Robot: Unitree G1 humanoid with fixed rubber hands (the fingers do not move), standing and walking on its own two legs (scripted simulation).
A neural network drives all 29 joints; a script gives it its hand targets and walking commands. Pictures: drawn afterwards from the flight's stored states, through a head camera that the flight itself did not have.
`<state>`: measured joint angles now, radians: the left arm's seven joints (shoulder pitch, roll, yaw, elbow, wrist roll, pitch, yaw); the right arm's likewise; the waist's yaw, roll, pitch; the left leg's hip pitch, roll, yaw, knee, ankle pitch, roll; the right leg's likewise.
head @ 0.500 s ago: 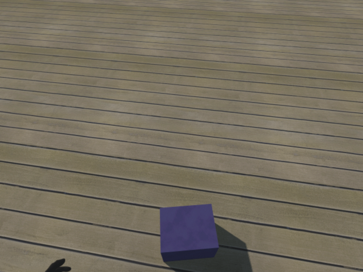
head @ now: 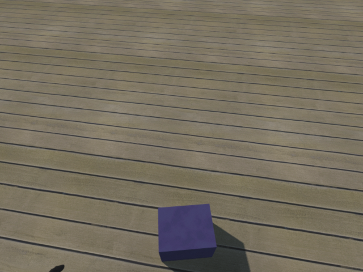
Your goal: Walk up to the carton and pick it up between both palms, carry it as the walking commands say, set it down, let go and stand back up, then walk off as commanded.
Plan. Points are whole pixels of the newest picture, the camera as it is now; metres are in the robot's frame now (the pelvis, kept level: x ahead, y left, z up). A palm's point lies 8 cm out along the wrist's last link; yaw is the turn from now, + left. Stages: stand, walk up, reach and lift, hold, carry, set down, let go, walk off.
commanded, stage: walk up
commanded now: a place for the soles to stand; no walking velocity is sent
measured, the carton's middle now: (185, 232) +0.40 -0.01 -0.67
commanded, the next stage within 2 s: reach and lift in 0.12 s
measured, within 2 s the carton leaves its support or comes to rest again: neither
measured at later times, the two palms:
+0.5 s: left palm (74, 255) +0.19 +0.27 -0.12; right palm (300, 261) +0.18 -0.27 -0.11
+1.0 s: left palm (103, 221) +0.29 +0.24 -0.17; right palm (272, 220) +0.29 -0.25 -0.17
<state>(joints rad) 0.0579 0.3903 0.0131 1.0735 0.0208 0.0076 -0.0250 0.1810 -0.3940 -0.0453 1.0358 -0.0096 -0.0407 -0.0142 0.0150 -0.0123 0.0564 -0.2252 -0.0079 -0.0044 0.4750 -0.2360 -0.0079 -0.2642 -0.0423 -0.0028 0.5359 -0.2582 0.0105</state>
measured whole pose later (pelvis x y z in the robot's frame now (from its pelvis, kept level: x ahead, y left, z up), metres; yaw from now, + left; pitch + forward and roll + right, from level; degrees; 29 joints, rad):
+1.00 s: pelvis -0.04 +0.00 -0.07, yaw +0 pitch +22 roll +0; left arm -0.43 0.23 0.14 0.68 -0.03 0.20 0.04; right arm -0.44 -0.33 -0.13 0.71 -0.01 0.19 0.07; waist 0.01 0.01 0.06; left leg -1.00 0.01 0.00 1.00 -0.38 -0.02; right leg -1.02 -0.02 0.01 1.00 -0.37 0.02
